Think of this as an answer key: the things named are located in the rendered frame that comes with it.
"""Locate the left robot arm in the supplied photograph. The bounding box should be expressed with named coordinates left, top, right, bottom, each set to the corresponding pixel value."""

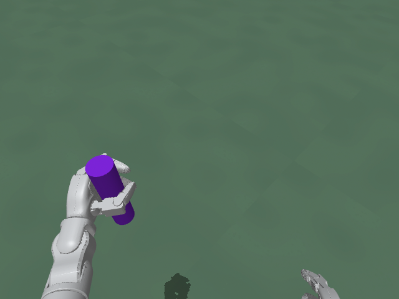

left=41, top=217, right=97, bottom=299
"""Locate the right robot hand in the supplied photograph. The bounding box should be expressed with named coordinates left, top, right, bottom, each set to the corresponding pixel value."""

left=301, top=269, right=340, bottom=299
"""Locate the can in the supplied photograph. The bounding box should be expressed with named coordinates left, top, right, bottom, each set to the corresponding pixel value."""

left=85, top=155, right=135, bottom=225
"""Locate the left robot hand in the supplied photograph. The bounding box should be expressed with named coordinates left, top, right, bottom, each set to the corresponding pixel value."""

left=66, top=153, right=137, bottom=223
